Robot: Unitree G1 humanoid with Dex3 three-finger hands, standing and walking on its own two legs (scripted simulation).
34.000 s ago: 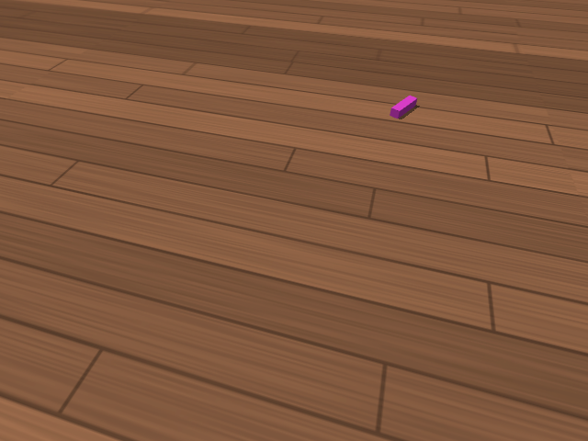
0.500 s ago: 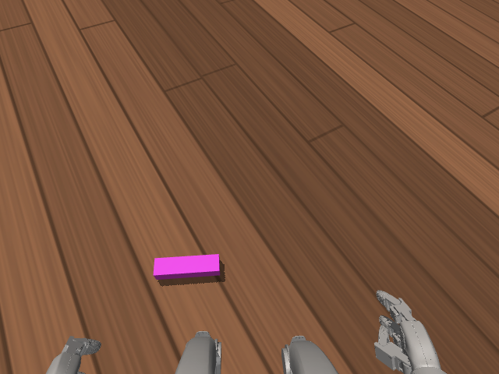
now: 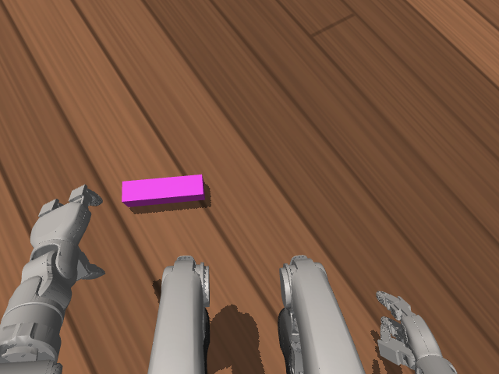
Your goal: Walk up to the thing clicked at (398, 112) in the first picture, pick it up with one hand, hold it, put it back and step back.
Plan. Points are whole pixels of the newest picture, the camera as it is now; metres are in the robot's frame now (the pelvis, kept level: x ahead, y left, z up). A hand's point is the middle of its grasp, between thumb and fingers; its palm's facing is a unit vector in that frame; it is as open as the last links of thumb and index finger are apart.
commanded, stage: rise first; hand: left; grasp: from above
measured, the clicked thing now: (164, 190) +0.54 +0.24 -0.45
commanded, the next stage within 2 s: none
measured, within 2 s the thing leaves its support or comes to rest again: neither
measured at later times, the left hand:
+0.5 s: hand (114, 209) +0.43 +0.30 -0.25, palm faces -0.44 -0.03 -0.90, open 14.1 cm
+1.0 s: hand (127, 197) +0.47 +0.29 -0.30, palm faces -0.45 -0.04 -0.89, open 14.2 cm
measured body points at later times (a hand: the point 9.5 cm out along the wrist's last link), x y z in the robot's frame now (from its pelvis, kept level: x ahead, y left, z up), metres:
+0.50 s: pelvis -0.02 +0.01 -0.11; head +0.20 +0.06 +0.28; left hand +0.45 +0.30 -0.20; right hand +0.02 -0.27 -0.22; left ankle +0.08 +0.13 -0.44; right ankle +0.07 -0.13 -0.44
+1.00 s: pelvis -0.01 +0.01 -0.13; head +0.24 +0.06 +0.24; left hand +0.49 +0.29 -0.25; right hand +0.03 -0.26 -0.24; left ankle +0.08 +0.13 -0.44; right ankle +0.07 -0.13 -0.44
